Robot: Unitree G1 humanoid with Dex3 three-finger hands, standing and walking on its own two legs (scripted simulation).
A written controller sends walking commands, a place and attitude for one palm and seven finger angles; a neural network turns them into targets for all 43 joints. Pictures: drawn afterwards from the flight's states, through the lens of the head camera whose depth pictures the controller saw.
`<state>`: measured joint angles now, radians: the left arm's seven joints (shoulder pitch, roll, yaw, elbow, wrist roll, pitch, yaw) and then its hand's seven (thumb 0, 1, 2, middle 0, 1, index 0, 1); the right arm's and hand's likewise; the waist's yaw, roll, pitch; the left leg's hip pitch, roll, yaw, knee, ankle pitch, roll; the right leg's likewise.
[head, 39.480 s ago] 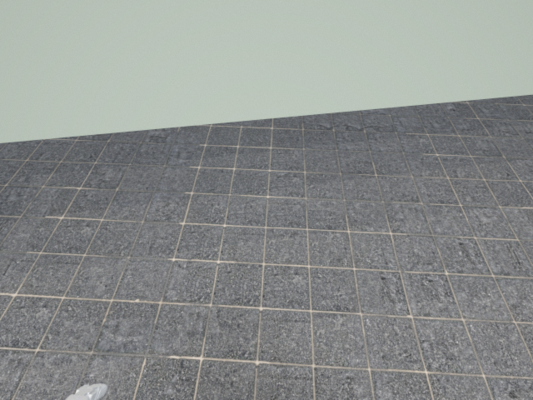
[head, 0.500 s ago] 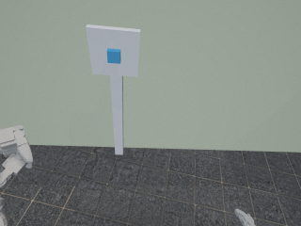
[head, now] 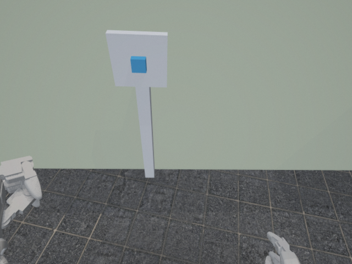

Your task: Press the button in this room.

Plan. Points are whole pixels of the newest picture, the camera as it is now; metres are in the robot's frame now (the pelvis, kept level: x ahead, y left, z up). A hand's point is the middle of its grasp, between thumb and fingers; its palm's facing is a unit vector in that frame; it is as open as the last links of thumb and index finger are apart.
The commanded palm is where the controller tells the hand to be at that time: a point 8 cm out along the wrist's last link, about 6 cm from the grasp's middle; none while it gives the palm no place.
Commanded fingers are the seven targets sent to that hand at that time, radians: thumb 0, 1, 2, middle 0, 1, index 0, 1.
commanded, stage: stop stepping back and stand still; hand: left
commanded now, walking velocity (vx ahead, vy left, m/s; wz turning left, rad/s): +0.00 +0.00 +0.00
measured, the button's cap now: (138, 64) +0.76 +0.19 +0.08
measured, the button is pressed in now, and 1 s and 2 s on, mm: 0 0 0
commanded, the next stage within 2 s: let the arm hang, fingers relaxed in 0.12 s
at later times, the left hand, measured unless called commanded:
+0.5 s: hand out of the picture +0.06 +0.20 -0.16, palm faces -0.03 -0.97 -0.24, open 3.2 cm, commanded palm none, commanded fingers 0.00 0.90 0.90 -0.75 -0.90 -0.75 -0.90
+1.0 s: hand out of the picture -0.03 +0.21 -0.16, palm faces +0.05 -0.97 -0.26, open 7.0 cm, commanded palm none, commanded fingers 0.00 0.90 0.90 -0.20 -0.30 -0.20 -0.30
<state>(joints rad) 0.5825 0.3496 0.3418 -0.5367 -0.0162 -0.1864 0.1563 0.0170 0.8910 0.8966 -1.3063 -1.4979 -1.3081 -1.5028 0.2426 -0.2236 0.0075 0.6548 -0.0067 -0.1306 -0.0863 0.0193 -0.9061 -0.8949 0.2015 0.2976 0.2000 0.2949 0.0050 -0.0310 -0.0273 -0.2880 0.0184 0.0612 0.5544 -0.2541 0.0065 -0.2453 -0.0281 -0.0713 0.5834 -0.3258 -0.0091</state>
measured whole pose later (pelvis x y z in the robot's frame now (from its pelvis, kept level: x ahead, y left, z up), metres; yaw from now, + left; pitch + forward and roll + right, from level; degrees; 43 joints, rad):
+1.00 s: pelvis -0.02 +0.01 +0.01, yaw +2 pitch -2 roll +0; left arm 0.25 0.20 0.01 1.16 0.01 0.01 0.02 0.01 0.91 0.90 -0.26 -0.38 -0.26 -0.38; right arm 0.27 -0.18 -0.01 1.13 -0.02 0.03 -0.01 0.01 -0.91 -0.89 0.20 0.30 0.20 0.29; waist 0.00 0.03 0.05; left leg -0.23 0.01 0.04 0.42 -0.15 0.01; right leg -0.17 -0.03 -0.10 0.43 -0.23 -0.01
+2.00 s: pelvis +0.00 -0.01 +0.02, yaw +1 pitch -2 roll +0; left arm 0.10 0.30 0.02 1.15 0.01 -0.01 0.00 0.01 0.91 0.90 -0.20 -0.30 -0.20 -0.30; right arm 0.11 -0.32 -0.01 1.12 -0.02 0.01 -0.01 0.01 -0.91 -0.89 0.20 0.30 0.20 0.29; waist -0.01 0.03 0.07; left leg -0.16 0.03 0.04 0.32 -0.14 -0.01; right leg -0.10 0.00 -0.10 0.32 -0.20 -0.03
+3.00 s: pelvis +0.03 -0.02 +0.02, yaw +0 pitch -1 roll +0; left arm 0.11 0.31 0.01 1.14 0.00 -0.02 0.01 0.01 0.91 0.90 -0.20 -0.30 -0.20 -0.30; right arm 0.12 -0.32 -0.01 1.13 -0.01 0.01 -0.01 0.01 -0.91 -0.89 0.20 0.30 0.20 0.29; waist -0.01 0.02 0.06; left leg -0.11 0.05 0.05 0.29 -0.16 -0.03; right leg -0.05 0.02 -0.08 0.28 -0.21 -0.04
